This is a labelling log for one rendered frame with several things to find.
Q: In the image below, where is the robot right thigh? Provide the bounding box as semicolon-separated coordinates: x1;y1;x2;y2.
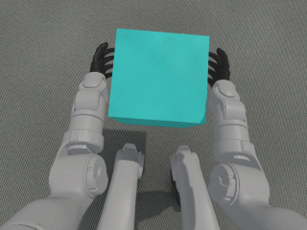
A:
170;150;221;230

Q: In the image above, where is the robot left forearm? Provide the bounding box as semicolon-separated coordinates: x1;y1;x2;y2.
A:
48;72;109;191

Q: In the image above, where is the carton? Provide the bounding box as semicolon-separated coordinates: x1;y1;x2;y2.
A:
107;28;209;128

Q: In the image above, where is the left robot upper arm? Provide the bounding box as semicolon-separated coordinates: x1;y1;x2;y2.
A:
0;153;108;230

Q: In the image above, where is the right robot hand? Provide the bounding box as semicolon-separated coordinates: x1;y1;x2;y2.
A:
207;48;230;89

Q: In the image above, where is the robot right forearm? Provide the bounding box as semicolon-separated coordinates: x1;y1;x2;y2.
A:
207;80;265;175

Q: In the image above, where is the robot left thigh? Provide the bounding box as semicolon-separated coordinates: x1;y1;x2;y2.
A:
97;148;145;230

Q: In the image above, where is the robot thigh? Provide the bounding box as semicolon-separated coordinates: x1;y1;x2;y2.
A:
97;148;145;230
170;150;221;230

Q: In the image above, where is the right robot upper arm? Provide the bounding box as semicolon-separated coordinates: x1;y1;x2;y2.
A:
208;162;307;230

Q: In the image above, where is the left robot hand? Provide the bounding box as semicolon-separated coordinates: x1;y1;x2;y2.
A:
89;42;115;79

